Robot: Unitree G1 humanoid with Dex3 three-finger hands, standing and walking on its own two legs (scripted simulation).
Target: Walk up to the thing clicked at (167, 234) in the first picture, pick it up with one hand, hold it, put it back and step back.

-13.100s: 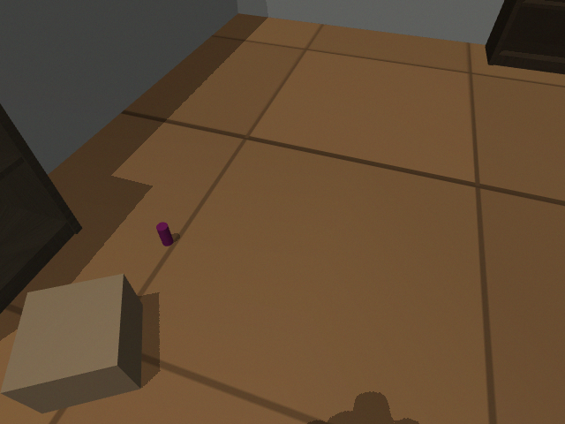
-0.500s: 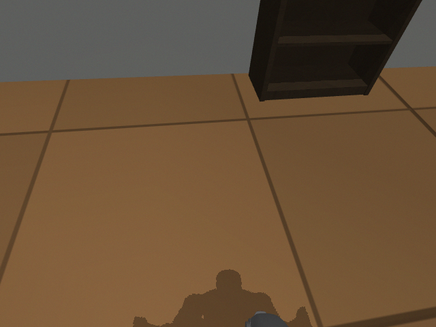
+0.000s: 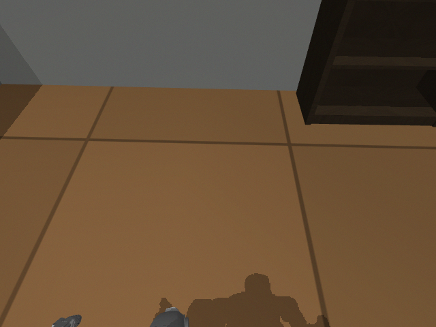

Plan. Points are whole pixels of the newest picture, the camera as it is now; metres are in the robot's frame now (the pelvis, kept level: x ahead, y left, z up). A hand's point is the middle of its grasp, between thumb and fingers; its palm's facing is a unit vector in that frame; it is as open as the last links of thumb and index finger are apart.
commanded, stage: walk up
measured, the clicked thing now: out of the picture -0.87 +0.92 -0.72
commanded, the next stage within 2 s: none
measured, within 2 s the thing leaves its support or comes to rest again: neither
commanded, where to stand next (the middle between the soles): +0.26 -0.01 m, yaw +130 degrees
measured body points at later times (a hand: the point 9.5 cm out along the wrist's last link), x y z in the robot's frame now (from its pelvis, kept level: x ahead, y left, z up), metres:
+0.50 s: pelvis +0.21 -0.05 -0.02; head +0.24 -0.02 +0.43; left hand +0.23 +0.31 -0.12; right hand +0.35 -0.36 -0.12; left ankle +0.15 +0.13 -0.73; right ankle +0.35 -0.16 -0.74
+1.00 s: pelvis +0.27 -0.10 -0.02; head +0.30 -0.06 +0.42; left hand +0.13 +0.21 -0.13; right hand +0.59 -0.23 -0.11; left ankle +0.22 +0.04 -0.74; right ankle +0.36 -0.17 -0.72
